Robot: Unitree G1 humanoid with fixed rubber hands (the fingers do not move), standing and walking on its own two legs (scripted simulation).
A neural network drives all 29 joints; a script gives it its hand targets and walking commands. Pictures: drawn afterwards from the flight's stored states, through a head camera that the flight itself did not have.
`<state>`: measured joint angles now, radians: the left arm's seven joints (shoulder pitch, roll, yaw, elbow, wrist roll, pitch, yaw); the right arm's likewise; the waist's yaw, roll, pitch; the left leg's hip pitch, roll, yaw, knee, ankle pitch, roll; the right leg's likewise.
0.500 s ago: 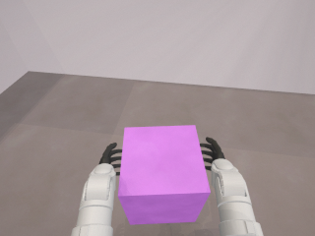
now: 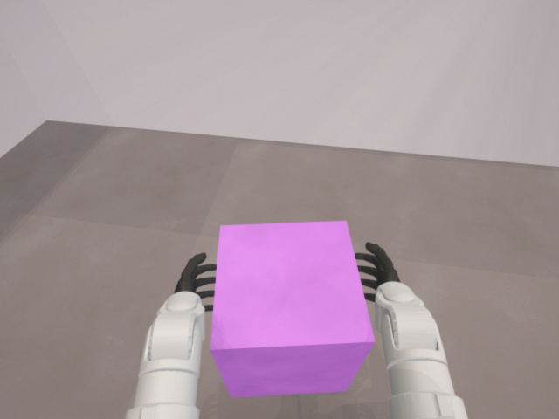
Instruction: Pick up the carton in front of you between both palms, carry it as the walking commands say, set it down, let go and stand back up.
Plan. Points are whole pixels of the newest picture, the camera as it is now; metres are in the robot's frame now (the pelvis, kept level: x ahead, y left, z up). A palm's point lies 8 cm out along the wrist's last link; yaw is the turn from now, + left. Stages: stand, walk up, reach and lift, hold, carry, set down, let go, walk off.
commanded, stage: carry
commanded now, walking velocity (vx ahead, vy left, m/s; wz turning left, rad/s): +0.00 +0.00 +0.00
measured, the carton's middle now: (286, 312) +0.31 +0.00 -0.06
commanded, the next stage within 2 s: hold in 1.68 s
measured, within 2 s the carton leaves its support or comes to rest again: neither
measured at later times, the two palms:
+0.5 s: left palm (188, 300) +0.28 +0.14 +0.03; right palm (387, 292) +0.28 -0.15 +0.04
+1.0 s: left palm (183, 301) +0.28 +0.15 +0.03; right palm (381, 291) +0.29 -0.14 +0.04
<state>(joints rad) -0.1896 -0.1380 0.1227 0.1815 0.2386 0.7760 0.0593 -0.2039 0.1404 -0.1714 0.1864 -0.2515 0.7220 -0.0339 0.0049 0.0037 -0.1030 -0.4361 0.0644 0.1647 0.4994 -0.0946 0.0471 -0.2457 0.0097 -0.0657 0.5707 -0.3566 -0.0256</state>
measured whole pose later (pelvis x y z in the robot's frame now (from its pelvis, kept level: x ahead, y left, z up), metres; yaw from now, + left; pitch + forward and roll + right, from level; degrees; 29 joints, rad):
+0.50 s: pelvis +0.00 +0.00 +0.00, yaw +0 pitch +2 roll -1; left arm -0.18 -0.14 0.10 0.16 0.22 0.77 0.06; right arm -0.17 0.14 -0.16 0.14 -0.24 0.72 -0.05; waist 0.01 0.00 -0.10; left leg -0.44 0.06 0.17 0.51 -0.10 0.05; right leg -0.25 0.00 -0.06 0.58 -0.36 -0.02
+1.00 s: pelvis +0.00 +0.01 +0.00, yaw +0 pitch +2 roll -1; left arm -0.18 -0.14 0.12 0.16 0.23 0.77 0.06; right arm -0.19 0.14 -0.16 0.16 -0.24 0.72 -0.04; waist 0.01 0.00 -0.09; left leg -0.44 0.05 0.18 0.48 -0.08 0.06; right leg -0.26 0.00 -0.06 0.57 -0.35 -0.01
